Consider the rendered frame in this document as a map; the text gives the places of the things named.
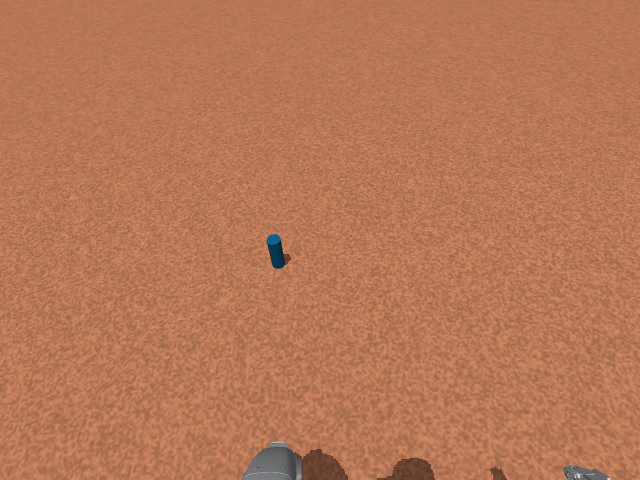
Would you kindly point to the can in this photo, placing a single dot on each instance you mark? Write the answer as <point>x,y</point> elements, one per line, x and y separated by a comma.
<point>276,251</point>

